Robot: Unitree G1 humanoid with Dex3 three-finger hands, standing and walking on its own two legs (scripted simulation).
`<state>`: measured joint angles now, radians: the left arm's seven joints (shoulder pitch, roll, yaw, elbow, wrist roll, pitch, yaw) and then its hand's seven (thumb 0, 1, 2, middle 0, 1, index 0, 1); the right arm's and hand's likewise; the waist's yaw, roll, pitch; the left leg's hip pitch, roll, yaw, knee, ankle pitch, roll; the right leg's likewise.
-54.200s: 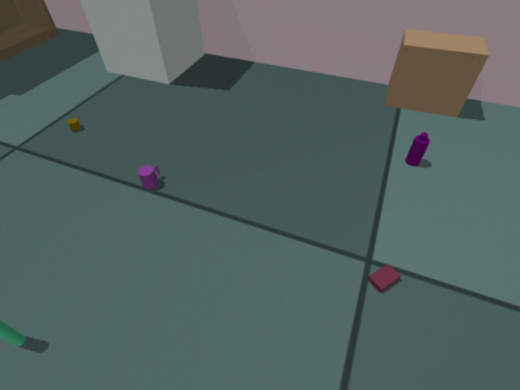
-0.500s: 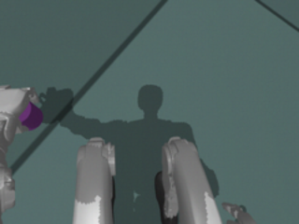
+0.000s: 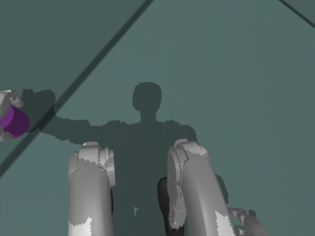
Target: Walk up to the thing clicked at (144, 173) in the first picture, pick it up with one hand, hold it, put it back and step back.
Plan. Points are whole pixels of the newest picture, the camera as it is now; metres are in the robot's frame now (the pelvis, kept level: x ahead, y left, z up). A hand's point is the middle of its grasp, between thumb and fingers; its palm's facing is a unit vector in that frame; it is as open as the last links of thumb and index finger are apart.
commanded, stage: rest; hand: left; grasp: from above
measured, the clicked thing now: out of the picture +0.39 +0.42 -0.22
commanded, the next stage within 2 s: open in 0.72 s
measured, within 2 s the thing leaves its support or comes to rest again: rests again in 0.56 s
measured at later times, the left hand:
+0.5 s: hand (13, 123) +0.37 +0.38 -0.22, palm faces -0.43 -0.17 -0.89, open 9.9 cm
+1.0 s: hand (15, 125) +0.37 +0.38 -0.23, palm faces -0.44 -0.17 -0.88, open 10.6 cm
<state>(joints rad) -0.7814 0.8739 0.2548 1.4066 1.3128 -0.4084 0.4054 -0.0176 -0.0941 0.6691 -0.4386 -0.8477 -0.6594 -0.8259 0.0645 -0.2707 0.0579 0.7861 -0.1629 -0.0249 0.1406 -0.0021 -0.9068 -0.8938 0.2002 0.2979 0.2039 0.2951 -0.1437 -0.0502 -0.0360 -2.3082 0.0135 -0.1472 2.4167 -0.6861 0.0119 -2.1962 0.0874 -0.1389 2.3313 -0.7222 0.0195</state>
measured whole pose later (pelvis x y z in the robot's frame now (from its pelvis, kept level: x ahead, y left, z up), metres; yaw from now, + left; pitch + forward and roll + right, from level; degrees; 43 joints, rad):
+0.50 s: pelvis +0.00 +0.00 -0.03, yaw -2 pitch +28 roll -11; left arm -0.79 0.93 0.28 1.53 1.35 -0.40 0.51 -0.02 -0.10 0.67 -0.45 -0.84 -0.67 -0.82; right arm 0.02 -0.27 0.12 0.78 -0.22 -0.06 0.15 0.00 -0.89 -0.89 0.20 0.30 0.21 0.30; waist -0.18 -0.10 0.02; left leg -2.36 0.02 -0.19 2.53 -0.69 0.00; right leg -2.24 0.10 -0.17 2.43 -0.71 0.02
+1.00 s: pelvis +0.00 +0.00 -0.04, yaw -3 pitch +27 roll -11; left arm -0.81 0.97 0.25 1.62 1.35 -0.41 0.57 -0.02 -0.14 0.73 -0.41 -0.88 -0.56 -0.86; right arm 0.02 -0.28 0.17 0.78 -0.24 -0.10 0.17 0.00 -0.88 -0.89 0.20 0.30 0.21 0.30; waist -0.19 -0.11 0.04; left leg -2.36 0.02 -0.21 2.57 -0.70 0.01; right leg -2.24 0.11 -0.19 2.45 -0.71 0.03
